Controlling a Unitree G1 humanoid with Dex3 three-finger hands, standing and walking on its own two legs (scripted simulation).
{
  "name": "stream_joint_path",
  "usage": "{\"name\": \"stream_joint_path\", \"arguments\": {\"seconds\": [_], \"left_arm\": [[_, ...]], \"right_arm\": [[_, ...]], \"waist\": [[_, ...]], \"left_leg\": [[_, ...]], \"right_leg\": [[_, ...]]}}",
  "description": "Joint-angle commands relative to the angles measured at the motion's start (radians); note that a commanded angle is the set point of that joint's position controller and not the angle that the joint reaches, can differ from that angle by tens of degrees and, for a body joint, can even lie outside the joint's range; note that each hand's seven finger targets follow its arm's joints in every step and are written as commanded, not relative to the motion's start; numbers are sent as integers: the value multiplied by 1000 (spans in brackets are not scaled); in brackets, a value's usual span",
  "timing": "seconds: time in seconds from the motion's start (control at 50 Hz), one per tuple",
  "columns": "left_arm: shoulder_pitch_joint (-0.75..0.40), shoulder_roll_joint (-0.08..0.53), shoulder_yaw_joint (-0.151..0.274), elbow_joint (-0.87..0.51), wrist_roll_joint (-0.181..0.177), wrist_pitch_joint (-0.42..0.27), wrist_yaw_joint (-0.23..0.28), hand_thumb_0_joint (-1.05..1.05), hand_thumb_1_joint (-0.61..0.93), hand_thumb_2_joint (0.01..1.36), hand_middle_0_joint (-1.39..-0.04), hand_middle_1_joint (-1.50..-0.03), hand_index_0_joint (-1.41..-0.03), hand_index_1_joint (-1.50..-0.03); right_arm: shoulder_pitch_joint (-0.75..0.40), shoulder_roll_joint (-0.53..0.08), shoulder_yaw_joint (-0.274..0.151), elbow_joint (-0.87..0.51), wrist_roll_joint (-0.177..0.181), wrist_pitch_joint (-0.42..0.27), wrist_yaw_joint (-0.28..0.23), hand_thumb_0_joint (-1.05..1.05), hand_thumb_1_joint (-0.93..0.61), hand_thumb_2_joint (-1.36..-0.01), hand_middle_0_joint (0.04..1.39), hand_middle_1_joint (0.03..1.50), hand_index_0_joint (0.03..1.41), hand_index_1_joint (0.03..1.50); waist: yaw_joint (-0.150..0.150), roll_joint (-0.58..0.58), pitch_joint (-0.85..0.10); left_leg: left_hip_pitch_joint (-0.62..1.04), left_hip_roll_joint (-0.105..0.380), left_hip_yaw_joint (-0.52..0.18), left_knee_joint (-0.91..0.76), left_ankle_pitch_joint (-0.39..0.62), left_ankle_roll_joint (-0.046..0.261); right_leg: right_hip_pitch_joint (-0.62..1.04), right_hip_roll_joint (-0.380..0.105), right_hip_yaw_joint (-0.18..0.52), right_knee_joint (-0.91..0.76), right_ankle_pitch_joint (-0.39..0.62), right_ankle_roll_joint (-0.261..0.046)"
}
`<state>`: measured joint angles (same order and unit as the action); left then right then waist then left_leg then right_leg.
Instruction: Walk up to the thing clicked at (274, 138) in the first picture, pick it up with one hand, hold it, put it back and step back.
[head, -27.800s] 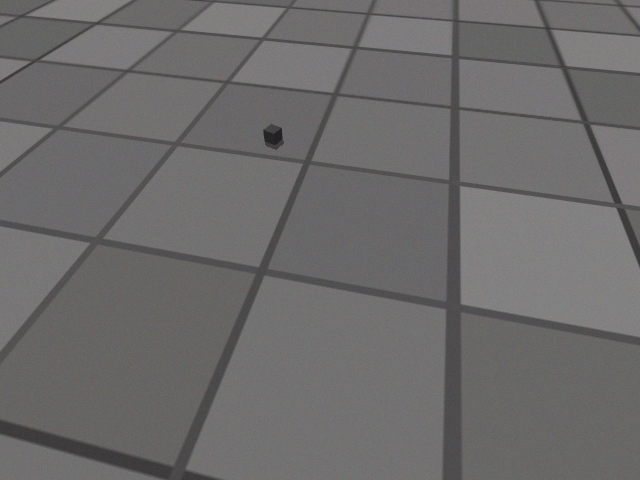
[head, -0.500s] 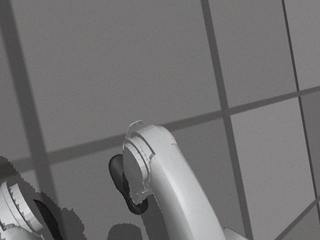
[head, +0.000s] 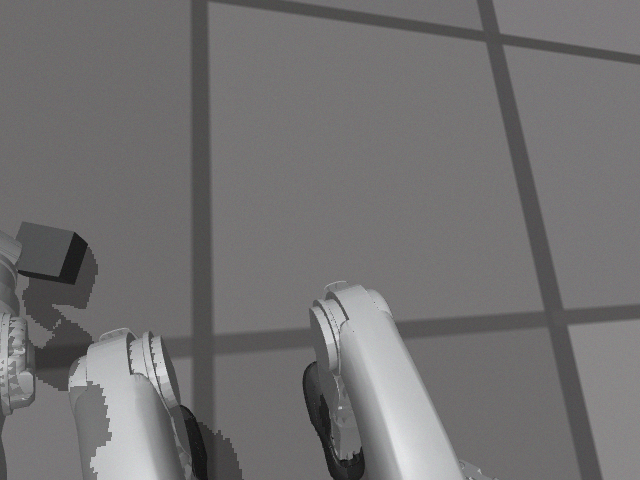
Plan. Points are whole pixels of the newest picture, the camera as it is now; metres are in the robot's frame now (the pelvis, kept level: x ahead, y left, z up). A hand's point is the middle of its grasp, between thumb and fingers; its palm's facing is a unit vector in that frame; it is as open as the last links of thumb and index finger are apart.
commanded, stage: withdraw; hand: left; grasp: from above
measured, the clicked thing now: (49, 254) +0.46 +0.32 -0.31
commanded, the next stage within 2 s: home in 0.38 s
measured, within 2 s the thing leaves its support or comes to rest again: neither
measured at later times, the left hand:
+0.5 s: hand (7, 248) +0.44 +0.32 -0.19, palm faces -0.54 -0.14 -0.83, open 12.8 cm
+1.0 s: hand out of the picture +0.31 +0.29 -0.01, palm faces -0.41 -0.51 -0.75, open 8.7 cm
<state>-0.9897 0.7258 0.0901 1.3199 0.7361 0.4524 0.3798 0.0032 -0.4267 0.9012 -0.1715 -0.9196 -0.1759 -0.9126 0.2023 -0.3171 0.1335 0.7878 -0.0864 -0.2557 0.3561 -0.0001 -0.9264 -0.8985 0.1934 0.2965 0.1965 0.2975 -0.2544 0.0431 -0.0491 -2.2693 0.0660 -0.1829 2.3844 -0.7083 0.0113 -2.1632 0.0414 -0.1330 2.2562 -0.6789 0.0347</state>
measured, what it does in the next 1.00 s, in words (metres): rises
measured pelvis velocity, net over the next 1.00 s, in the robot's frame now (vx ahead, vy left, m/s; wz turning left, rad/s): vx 0.00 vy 0.00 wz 0.12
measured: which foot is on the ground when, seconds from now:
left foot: down 0.00-1.00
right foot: down 0.00-1.00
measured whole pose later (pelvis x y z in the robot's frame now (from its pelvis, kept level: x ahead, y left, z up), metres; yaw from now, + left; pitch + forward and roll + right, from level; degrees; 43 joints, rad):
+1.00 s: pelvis +0.00 +0.00 +0.10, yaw +7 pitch +33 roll -6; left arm -0.33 0.55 -0.05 0.55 0.63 0.00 -0.04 0.01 0.57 0.94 -0.24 -0.44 -0.23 -0.45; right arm 0.12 -0.27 -0.01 0.59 0.01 -0.01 0.06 0.00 -0.90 -0.89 0.20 0.30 0.20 0.30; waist -0.05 0.03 -0.18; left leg -1.95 0.05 -0.07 2.02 -0.65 0.02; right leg -1.89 0.01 -0.05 1.97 -0.66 0.03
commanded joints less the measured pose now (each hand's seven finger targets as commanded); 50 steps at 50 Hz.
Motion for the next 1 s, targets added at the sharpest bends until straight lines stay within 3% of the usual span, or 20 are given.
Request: {"name": "stream_joint_path", "arguments": {"seconds": [0.0,0.04,0.1,0.16,0.22,0.3,0.4,0.46,0.48,0.52,0.58,0.6,0.64,0.7,0.72,0.78,0.82,0.86,0.9,0.98], "left_arm": [[-346,144,-59,-112,102,-98,-107,0,-372,871,-171,-919,-189,-899],[-409,183,-66,-138,167,-157,-139,0,-363,870,-179,-918,-196,-899],[-389,224,-68,-62,250,-238,-154,0,-373,882,-186,-921,-198,-908],[-377,231,-63,-15,277,-319,-161,0,-390,899,-175,-932,-185,-922],[-383,293,-44,-2,310,-390,-172,0,-369,884,-202,-900,-208,-895],[-345,312,-43,-11,359,-494,-191,0,-303,829,-258,-839,-266,-832],[-278,297,-39,-137,389,-614,-214,0,-275,799,-263,-819,-279,-803],[-234,356,13,-322,393,-677,-210,0,-285,795,-255,-822,-273,-802],[-199,391,52,-415,390,-693,-197,0,-205,875,-270,-742,-245,-732],[-127,425,98,-593,375,-709,-171,0,-45,1009,-260,-665,-236,-687],[-98,393,103,-687,372,-694,-137,0,192,982,-247,-591,-228,-608],[-80,382,108,-673,365,-681,-128,0,239,952,-238,-551,-221,-567],[-52,349,106,-705,336,-651,-125,0,361,979,-240,-535,-225,-549],[59,226,44,-682,281,-597,-159,0,435,995,-241,-526,-227,-539],[104,184,18,-639,264,-578,-181,0,464,999,-241,-519,-227,-532],[254,78,-62,-700,158,-522,-268,0,528,971,-231,-476,-220,-486],[381,49,-61,-736,56,-488,-326,0,586,943,-222,-435,-214,-443],[373,8,-95,-856,-40,-472,-376,0,620,897,-210,-386,-204,-392],[425,-22,-99,-917,-114,-470,-401,0,706,896,-206,-358,-202,-362],[499,-4,-8,-1090,-200,-493,-387,0,838,961,-217,-370,-213,-374]], "right_arm": [[223,-278,-101,3,9,20,-40,0,-895,-894,200,300,200,300],[179,-268,-91,-46,7,28,-70,0,-893,-894,200,300,200,300],[151,-233,-73,-69,1,50,-113,0,-892,-893,200,300,200,300],[144,-220,-65,-79,-5,68,-152,0,-891,-894,200,300,200,300],[159,-225,-59,-88,-11,84,-182,0,-891,-894,200,300,200,300],[178,-231,-59,-86,-17,107,-214,0,-889,-893,200,299,200,299],[197,-247,-84,-87,-26,136,-240,0,-891,-892,200,299,200,299],[205,-265,-111,-99,-32,157,-255,0,-893,-892,200,299,200,299],[202,-265,-130,-114,-28,164,-257,0,-884,-894,199,299,199,299],[194,-268,-166,-142,-22,181,-264,0,-885,-895,199,299,199,299],[183,-244,-188,-158,-13,212,-271,0,-888,-896,200,299,199,299],[183,-245,-201,-153,-8,220,-274,0,-889,-896,200,299,199,299],[185,-217,-211,-162,3,233,-272,0,-890,-897,200,300,199,300],[180,-201,-228,-166,21,249,-273,0,-891,-897,200,299,199,299],[177,-201,-234,-160,29,253,-272,0,-891,-897,200,300,199,300],[142,-194,-243,-192,54,261,-281,0,-893,-898,200,300,199,300],[83,-200,-237,-242,69,258,-288,0,-895,-898,200,299,199,299],[69,-183,-230,-242,80,251,-301,0,-897,-898,200,299,199,299],[42,-168,-224,-257,90,234,-312,0,-898,-899,200,299,199,299],[-1,-131,-219,-279,106,205,-332,0,-898,-899,200,299,200,299]], "waist": [[-78,200,-474],[-65,206,-483],[-40,185,-458],[-32,162,-441],[-32,114,-478],[-25,123,-537],[-4,208,-620],[31,318,-718],[67,356,-804],[109,393,-895],[103,390,-905],[100,379,-872],[124,358,-921],[146,329,-900],[146,307,-839],[150,216,-733],[160,111,-647],[149,82,-624],[141,30,-593],[189,75,-679]], "left_leg": [[401,-27,55,-304,112,7],[411,-37,60,-310,57,3],[397,-43,86,-312,-8,4],[361,-52,115,-303,-14,5],[336,-54,134,-268,39,12],[350,-47,137,-224,134,15],[443,-42,130,-208,217,0],[566,-40,121,-219,306,-15],[631,-38,119,-232,335,-21],[719,-34,119,-242,393,-22],[737,-30,118,-271,382,-13],[723,-32,119,-274,369,-8],[729,-31,127,-310,336,4],[735,-33,127,-390,281,13],[714,-33,114,-427,239,15],[675,-30,88,-533,117,25],[630,-29,68,-591,32,36],[663,-27,62,-633,23,37],[661,-26,69,-656,22,42],[775,-35,91,-709,79,37]], "right_leg": [[251,61,-46,-254,119,-72],[244,55,-34,-257,50,-80],[263,51,-5,-268,-36,-79],[274,43,11,-278,-74,-83],[313,39,20,-285,-41,-76],[343,30,8,-248,88,-67],[343,22,-31,-206,198,-67],[332,13,-43,-182,262,-75],[349,11,-38,-172,278,-79],[366,3,-28,-175,319,-80],[327,2,-19,-192,307,-80],[313,-1,-18,-204,295,-80],[341,0,-8,-229,278,-75],[366,4,-4,-283,244,-71],[353,3,-6,-290,220,-70],[382,13,-3,-359,157,-64],[429,13,0,-401,117,-56],[475,12,7,-452,120,-53],[524,9,17,-503,124,-48],[628,-3,52,-562,160,-53]]}}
